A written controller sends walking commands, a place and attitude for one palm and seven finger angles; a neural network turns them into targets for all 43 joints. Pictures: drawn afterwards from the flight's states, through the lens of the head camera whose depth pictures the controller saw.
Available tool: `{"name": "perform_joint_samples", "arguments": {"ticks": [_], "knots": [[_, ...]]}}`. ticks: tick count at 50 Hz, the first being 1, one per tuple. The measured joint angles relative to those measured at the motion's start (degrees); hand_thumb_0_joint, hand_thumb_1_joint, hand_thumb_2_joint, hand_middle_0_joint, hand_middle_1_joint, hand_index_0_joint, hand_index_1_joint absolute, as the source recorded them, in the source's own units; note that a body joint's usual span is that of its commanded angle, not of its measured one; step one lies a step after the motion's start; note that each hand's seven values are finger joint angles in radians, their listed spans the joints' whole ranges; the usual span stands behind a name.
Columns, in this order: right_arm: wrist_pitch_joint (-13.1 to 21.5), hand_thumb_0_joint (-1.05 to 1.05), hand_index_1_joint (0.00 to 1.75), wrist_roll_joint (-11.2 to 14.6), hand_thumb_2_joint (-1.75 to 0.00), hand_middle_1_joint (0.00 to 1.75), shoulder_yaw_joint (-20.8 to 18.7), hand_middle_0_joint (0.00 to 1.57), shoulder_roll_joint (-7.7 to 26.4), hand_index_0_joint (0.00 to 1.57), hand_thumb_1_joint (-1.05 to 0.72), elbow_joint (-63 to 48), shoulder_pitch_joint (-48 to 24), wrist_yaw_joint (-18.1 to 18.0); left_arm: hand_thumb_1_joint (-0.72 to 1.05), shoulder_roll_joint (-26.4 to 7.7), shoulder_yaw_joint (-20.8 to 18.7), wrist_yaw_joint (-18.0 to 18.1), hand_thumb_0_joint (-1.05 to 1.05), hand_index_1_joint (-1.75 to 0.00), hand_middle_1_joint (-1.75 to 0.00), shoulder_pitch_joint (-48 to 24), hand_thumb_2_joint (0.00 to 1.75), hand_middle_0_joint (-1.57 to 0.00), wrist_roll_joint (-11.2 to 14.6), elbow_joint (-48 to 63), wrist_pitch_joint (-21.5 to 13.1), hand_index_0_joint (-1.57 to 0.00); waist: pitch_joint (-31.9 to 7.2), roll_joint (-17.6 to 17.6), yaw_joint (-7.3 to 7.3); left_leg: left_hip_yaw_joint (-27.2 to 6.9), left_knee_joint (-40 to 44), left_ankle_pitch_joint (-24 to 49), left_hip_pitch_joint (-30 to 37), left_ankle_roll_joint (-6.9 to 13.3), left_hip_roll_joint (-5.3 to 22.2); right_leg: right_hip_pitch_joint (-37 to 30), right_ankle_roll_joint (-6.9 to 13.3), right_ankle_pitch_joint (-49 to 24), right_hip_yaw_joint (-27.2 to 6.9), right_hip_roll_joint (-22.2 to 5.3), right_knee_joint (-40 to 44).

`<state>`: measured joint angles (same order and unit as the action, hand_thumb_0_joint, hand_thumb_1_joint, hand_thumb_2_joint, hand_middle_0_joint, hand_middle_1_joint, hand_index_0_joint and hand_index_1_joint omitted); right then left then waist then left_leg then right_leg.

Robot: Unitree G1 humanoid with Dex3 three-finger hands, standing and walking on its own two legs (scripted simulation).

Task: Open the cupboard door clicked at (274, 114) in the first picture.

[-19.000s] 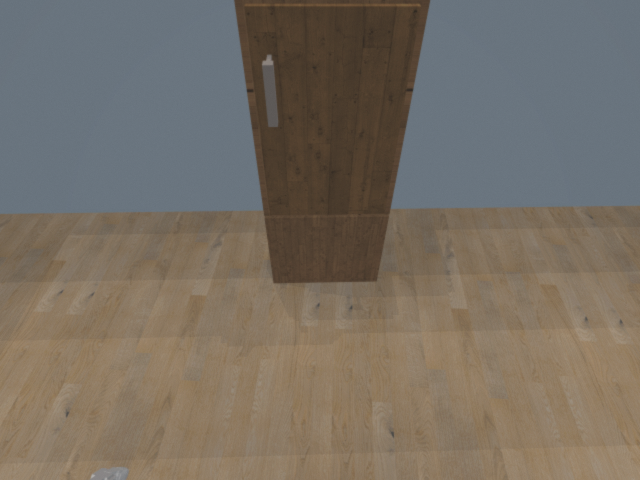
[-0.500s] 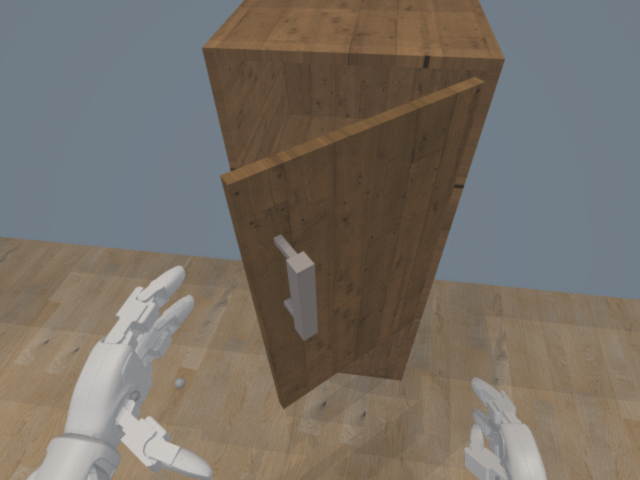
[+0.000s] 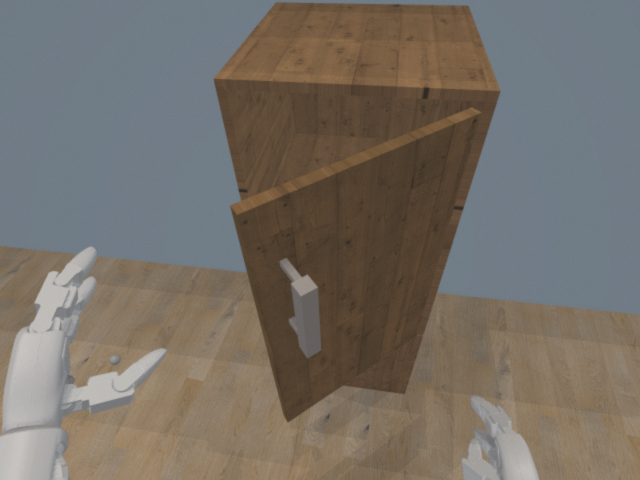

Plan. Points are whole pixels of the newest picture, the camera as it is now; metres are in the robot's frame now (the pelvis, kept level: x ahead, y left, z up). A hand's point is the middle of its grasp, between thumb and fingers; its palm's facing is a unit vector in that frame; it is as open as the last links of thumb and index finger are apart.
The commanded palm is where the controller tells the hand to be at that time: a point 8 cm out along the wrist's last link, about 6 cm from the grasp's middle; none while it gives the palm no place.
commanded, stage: draw the hand back to the body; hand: left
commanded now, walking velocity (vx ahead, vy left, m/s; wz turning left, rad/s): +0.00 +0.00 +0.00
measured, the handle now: (299, 308) +0.32 +0.08 +0.05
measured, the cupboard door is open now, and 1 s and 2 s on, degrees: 42 42 42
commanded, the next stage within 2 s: step back with the hand held close in 0.62 s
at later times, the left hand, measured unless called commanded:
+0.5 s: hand (81, 341) +0.19 +0.26 +0.15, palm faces +0.46 -0.79 -0.41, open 7.6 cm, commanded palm +0.14 +0.30 +0.17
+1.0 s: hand (71, 357) +0.17 +0.26 +0.15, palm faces +0.36 -0.78 -0.51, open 7.4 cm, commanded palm +0.11 +0.30 +0.18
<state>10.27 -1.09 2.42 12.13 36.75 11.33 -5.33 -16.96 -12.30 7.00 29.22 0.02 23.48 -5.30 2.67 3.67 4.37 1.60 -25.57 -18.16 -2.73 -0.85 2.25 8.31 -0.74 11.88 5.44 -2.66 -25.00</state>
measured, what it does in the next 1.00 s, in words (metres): stands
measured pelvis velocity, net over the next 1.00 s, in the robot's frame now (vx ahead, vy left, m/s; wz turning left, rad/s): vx -0.03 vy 0.01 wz -0.02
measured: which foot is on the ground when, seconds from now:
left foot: down 0.00-1.00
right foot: down 0.00-1.00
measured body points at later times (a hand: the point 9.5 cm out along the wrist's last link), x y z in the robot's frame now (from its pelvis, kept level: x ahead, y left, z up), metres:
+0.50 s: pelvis +0.00 +0.00 +0.00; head -0.02 -0.02 +0.45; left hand +0.16 +0.30 +0.18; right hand +0.19 -0.22 -0.08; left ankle -0.04 +0.13 -0.74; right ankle +0.02 -0.13 -0.74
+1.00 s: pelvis -0.03 +0.01 +0.00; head -0.01 +0.00 +0.45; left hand +0.15 +0.30 +0.18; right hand +0.16 -0.23 -0.08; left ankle -0.04 +0.13 -0.74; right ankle +0.02 -0.13 -0.74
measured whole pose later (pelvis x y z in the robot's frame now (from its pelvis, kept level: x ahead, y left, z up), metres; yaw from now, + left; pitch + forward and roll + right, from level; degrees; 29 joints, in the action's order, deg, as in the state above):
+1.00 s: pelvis -0.03 +0.01 +0.00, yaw -1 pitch -1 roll +0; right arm 3.0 -0.6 0.1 13.2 33.1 8.6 -4.8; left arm -21.5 -22.1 6.2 30.9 1.3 26.5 -9.3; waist 3.3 1.8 0.9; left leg 2.7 -26.1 -15.0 -9.9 -0.3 1.8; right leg 14.6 -1.0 6.8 4.2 -2.9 -22.8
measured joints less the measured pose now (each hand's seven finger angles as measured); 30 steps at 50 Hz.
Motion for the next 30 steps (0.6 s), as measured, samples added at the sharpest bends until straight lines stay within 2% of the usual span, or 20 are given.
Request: {"name": "perform_joint_samples", "arguments": {"ticks": [16, 22, 30], "knots": [[-2.15, 0.01, 0.3, 0.13, -0.9, 0.3, -1.73, 0.2, 0.67, 0.2, -0.9, 1.18, -0.99, 0.57, 0.72, -1.87, -7.43, -0.06, 0.01, -0.3, -0.3, -3.17, 0.83, -0.21, 0.98, -0.88, -0.9, -0.2, 0.21, 0.04, 0.41, 0.61, 3.24, 1.26, 2.84, -0.23, 0.48, -2.64, 0.17, -1.48, -0.42, 0.74, 3.34], [-2.55, 0.01, 0.3, 0.15, -0.9, 0.3, -1.93, 0.2, 0.73, 0.2, -0.9, 1.2, -1.14, 0.75, 0.83, -0.91, -6.68, -0.26, 0.01, -0.3, -0.3, -3.32, 0.88, -0.21, 1.03, -1.5, -0.6, -0.2, 0.49, -0.04, 0.39, 0.72, 3.65, 1.7, 2.94, -0.16, 0.39, -2.73, 0.16, -1.98, -0.53, 0.69, 3.8], [-2.16, 0.01, 0.3, 0.07, -0.9, 0.3, -1.7, 0.2, 0.16, 0.2, -0.9, 1.37, -0.84, 0.67, 0.88, -1.26, -6.32, -0.35, 0.01, -0.3, -0.3, -3.05, 0.9, -0.21, 0.9, -1.12, -0.68, -0.21, 0.69, -0.3, 0.34, 0.72, 3.64, 1.93, 3.07, -0.21, 0.44, -2.95, 0.24, -2.32, -0.55, 0.75, 4.0]]}}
